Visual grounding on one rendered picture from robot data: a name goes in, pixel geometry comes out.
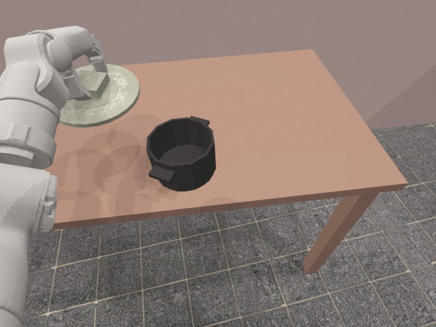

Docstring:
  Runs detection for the table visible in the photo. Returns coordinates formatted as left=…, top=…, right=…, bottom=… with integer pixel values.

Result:
left=0, top=49, right=408, bottom=304

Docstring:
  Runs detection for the left robot forearm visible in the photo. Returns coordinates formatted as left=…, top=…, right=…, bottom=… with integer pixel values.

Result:
left=0, top=30, right=72, bottom=170

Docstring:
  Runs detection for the left robot upper arm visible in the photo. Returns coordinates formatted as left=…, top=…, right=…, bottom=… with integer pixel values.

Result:
left=0, top=163, right=58, bottom=327

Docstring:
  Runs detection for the pot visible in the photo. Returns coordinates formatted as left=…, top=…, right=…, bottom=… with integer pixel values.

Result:
left=146, top=116, right=216, bottom=191

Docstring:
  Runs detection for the knob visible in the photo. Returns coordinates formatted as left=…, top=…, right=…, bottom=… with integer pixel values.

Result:
left=78, top=70, right=110, bottom=98

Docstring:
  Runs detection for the lid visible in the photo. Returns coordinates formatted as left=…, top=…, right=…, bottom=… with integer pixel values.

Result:
left=59, top=64, right=140, bottom=127

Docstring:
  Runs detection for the left robot hand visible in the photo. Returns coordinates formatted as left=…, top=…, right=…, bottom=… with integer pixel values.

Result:
left=45, top=26, right=108, bottom=101

